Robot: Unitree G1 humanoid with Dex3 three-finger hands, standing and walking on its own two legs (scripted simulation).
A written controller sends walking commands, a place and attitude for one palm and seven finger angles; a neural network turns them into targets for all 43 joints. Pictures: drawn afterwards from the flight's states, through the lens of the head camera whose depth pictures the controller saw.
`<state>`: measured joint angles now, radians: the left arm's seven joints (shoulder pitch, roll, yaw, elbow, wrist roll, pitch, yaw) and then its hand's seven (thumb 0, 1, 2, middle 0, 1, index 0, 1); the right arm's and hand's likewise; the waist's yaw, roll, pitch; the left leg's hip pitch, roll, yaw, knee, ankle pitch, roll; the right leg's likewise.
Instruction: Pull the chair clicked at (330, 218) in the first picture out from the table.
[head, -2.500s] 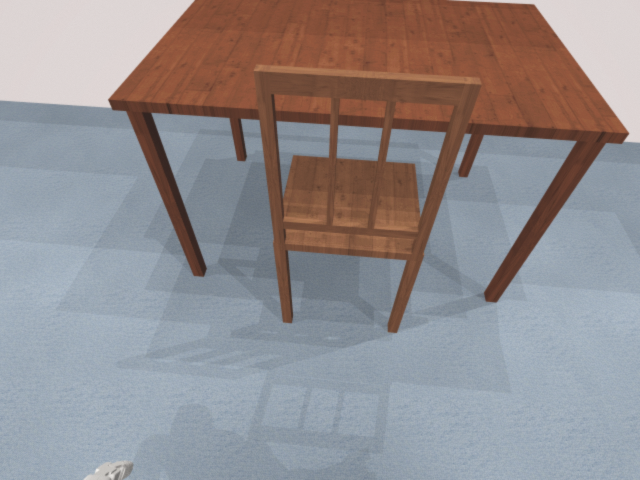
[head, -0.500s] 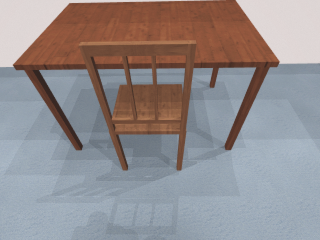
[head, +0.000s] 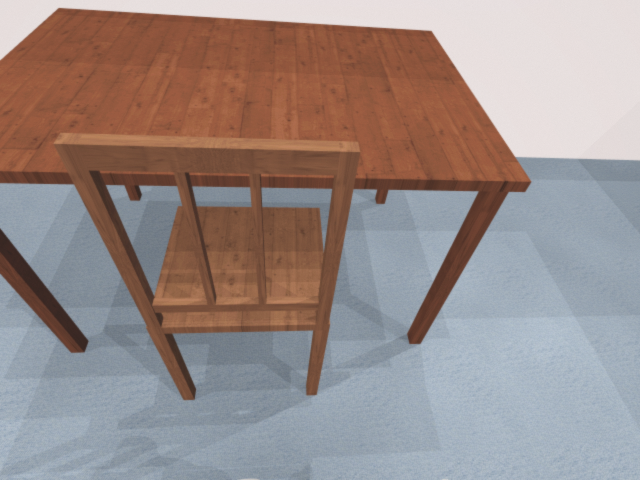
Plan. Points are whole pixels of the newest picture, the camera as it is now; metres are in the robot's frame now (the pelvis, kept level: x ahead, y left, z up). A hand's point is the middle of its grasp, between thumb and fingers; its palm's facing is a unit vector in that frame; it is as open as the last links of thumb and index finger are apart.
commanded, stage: come to a stop and stand still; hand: left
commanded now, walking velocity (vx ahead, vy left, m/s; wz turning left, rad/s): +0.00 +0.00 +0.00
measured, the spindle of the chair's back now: (199, 246) +0.48 +0.25 -0.05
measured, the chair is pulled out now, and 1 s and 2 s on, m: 0.00 0.00 0.00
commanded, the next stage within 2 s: none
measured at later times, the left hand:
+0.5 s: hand out of the picture +0.11 +0.12 -0.14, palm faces +0.04 -0.96 -0.28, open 7.3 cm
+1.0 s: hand out of the picture -0.03 +0.19 -0.16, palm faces +0.11 -0.98 -0.15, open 7.3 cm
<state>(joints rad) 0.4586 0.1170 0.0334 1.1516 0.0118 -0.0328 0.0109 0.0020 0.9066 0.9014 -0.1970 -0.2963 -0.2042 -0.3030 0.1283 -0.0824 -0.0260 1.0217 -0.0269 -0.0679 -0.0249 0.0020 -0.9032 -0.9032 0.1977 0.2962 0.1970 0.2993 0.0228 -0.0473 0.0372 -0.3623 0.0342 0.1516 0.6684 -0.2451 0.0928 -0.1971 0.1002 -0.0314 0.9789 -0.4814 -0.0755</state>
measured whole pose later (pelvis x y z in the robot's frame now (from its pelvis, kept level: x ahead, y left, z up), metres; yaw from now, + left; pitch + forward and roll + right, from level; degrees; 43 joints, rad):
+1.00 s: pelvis -0.03 +0.00 +0.03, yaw +2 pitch +0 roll -2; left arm 0.31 0.22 0.09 1.04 0.03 0.04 -0.01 0.00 0.91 0.90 -0.19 -0.30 -0.20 -0.30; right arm 0.40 -0.13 -0.01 1.06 -0.03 0.01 -0.03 0.00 -0.90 -0.90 0.20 0.30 0.20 0.30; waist -0.01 -0.05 -0.02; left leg -0.13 0.00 0.03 0.36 -0.23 0.05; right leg -0.57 0.02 0.05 1.10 -0.20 0.03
